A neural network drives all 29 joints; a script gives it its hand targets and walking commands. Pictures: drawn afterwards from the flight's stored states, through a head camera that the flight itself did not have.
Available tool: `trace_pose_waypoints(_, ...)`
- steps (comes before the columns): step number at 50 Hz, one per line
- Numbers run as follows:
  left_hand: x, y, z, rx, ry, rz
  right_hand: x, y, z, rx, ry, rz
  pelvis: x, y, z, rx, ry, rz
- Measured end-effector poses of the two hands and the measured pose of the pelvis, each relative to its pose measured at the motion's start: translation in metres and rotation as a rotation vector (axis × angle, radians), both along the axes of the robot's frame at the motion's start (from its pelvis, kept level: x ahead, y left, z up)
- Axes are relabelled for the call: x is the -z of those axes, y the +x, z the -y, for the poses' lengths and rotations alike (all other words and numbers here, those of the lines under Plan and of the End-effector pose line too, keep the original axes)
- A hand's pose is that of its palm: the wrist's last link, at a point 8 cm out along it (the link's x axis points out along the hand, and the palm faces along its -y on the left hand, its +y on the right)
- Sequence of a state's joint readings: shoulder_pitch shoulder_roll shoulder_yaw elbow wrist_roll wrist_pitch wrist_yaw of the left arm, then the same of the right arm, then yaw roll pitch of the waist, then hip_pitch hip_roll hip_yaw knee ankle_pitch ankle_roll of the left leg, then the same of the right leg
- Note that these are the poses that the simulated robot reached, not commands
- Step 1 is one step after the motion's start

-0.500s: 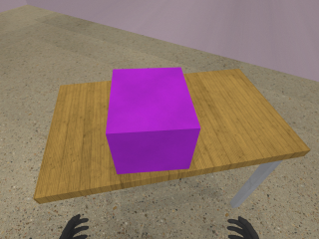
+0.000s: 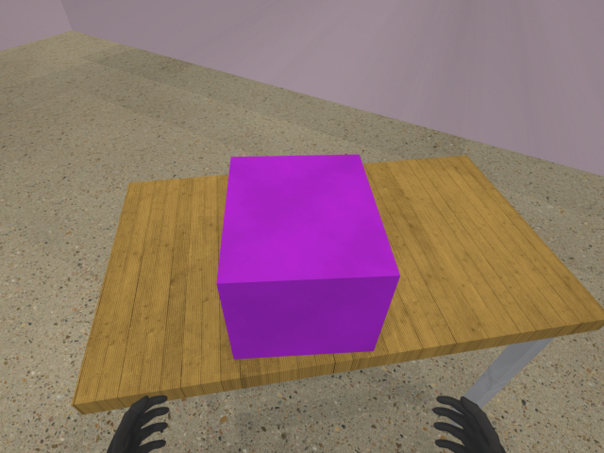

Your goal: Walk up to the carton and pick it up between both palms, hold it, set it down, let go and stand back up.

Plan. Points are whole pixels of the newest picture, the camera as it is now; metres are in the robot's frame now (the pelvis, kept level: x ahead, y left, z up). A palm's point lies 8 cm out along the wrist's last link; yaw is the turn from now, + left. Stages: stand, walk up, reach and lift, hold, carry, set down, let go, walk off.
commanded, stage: reach and lift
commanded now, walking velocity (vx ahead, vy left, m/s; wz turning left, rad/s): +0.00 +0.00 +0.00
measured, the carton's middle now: (300, 251) +0.47 +0.03 +0.00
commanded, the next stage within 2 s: none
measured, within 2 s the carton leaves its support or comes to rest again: neither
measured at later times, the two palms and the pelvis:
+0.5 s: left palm (130, 427) +0.18 +0.24 -0.02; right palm (484, 417) +0.21 -0.21 -0.02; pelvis +0.00 +0.00 +0.00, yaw +1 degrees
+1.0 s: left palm (138, 341) +0.27 +0.24 +0.04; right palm (475, 342) +0.29 -0.21 +0.03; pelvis -0.02 -0.01 +0.00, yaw +1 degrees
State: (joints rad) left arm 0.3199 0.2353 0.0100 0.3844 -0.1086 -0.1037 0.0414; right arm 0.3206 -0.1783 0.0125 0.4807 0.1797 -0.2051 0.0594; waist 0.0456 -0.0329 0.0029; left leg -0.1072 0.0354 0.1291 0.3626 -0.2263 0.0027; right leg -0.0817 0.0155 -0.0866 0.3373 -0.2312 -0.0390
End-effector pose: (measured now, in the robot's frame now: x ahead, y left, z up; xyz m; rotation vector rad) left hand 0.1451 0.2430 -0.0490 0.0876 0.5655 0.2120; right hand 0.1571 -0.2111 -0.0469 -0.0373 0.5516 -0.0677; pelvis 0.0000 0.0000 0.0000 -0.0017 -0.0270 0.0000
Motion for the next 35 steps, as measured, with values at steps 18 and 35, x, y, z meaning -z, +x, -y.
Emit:
trace_pose_waypoints(18,-0.024,0.031,0.006,0.006,-0.006,0.204,-0.022,0.039,-0.001,-0.011,0.042,0.197,0.002,0.001,0.000,-0.005,-0.004,0.015)
trace_pose_waypoints(35,-0.040,0.063,0.006,-0.001,-0.018,0.272,-0.038,0.073,-0.001,-0.027,0.064,0.251,0.003,-0.011,0.010,-0.011,0.007,-0.009)
